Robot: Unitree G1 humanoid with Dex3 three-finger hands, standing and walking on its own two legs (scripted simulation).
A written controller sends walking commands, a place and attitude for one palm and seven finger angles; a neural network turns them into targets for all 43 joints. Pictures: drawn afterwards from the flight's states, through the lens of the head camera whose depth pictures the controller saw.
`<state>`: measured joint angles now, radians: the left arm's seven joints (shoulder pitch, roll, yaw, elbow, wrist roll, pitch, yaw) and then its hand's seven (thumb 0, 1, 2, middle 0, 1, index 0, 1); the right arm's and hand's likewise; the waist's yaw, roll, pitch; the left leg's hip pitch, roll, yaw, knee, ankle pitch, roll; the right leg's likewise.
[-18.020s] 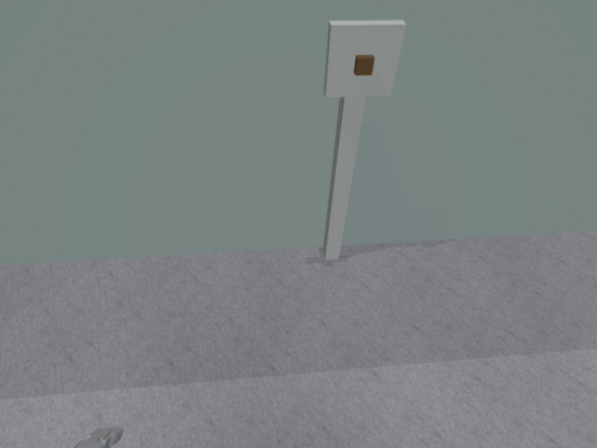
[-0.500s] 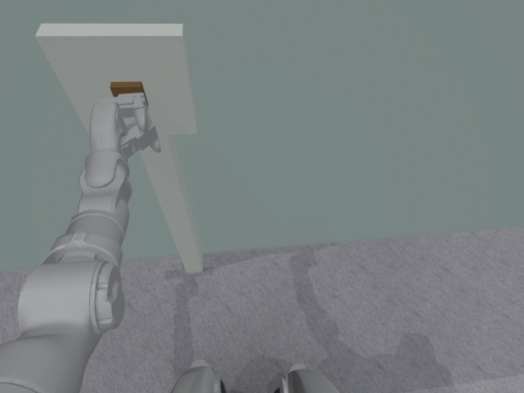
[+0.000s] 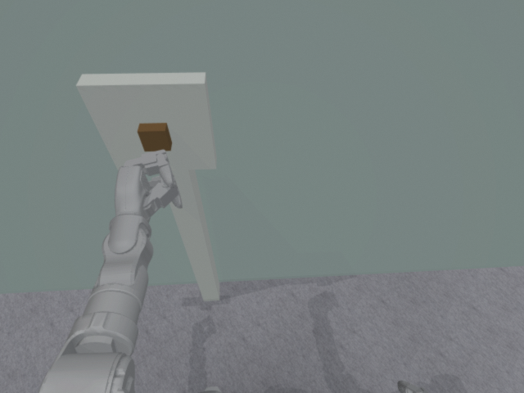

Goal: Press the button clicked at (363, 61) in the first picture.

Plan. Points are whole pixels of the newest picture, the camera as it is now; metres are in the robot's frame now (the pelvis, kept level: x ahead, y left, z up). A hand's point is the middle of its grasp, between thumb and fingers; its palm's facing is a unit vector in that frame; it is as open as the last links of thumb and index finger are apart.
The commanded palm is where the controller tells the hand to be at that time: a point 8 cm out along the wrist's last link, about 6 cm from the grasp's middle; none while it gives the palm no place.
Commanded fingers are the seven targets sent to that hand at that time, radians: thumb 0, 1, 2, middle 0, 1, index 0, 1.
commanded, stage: pull the fist back off the button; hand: left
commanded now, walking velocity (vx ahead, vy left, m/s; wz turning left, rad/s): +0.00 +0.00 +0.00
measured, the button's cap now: (155, 135) +0.49 +0.18 +0.12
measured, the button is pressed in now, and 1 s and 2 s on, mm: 0 0 0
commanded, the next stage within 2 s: draw the hand back to the body in 0.34 s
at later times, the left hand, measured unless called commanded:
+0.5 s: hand (171, 211) +0.36 +0.14 +0.09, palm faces +0.05 -1.00 +0.00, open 3.1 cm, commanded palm +0.32 +0.20 +0.10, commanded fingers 0.00 0.90 0.90 -1.30 -1.50 -1.30 -1.50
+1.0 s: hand (111, 256) +0.26 +0.18 +0.14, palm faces +0.12 -0.99 -0.09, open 3.1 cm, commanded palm +0.23 +0.23 +0.15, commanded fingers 0.00 0.90 0.90 -1.30 -1.50 -1.30 -1.50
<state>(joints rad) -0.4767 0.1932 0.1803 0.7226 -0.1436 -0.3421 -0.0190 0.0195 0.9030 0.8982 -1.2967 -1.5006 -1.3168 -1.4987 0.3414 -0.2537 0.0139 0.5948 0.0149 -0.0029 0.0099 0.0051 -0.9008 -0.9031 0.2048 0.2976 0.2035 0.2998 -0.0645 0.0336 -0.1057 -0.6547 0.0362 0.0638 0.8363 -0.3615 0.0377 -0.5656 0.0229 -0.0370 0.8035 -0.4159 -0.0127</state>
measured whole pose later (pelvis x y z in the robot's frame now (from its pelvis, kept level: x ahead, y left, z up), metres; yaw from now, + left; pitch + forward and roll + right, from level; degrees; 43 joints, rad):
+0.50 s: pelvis +0.01 -0.02 +0.01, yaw +2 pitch +7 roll -1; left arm -0.25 0.18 0.10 0.44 -0.19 -0.24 -0.07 0.02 0.90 0.90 -1.30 -1.50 -1.30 -1.50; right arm 0.23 -0.25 0.03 0.58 0.03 -0.02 -0.03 0.01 -0.90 -0.90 0.20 0.30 0.20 0.30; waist -0.02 0.04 -0.08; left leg -0.55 0.03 0.03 0.78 -0.34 0.01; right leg -0.46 0.02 -0.07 0.76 -0.42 -0.04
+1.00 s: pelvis +0.00 -0.02 +0.02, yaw +2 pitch +0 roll -1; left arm 0.12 0.25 0.14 -0.03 -0.21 -0.07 -0.11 0.02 0.90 0.90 -1.30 -1.50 -1.30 -1.50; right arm 0.19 -0.26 0.05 0.56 0.04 -0.07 -0.08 0.01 -0.90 -0.90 0.20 0.30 0.20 0.30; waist 0.03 0.05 -0.05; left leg -0.34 0.02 0.03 0.63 -0.28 0.02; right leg -0.25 0.02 -0.07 0.60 -0.35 -0.03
